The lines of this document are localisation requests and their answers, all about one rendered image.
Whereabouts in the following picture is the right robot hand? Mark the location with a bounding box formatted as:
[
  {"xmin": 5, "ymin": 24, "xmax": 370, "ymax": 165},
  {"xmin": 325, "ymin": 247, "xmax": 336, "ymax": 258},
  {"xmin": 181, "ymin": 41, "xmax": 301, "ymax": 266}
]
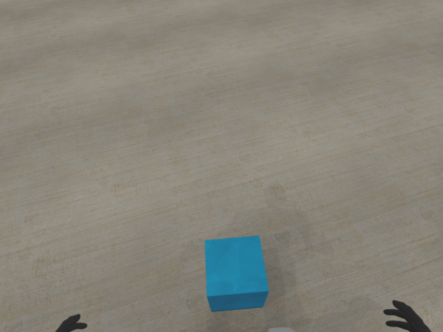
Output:
[{"xmin": 383, "ymin": 300, "xmax": 431, "ymax": 332}]

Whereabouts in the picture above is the carton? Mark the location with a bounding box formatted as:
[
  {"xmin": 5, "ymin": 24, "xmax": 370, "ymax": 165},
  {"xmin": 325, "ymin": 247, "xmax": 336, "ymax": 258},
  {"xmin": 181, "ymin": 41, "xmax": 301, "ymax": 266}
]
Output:
[{"xmin": 205, "ymin": 236, "xmax": 269, "ymax": 312}]

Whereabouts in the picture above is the left robot hand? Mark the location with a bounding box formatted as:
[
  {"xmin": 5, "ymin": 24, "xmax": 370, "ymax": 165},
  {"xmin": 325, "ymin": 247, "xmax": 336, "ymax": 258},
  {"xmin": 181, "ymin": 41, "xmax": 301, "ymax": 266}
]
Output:
[{"xmin": 56, "ymin": 314, "xmax": 87, "ymax": 332}]

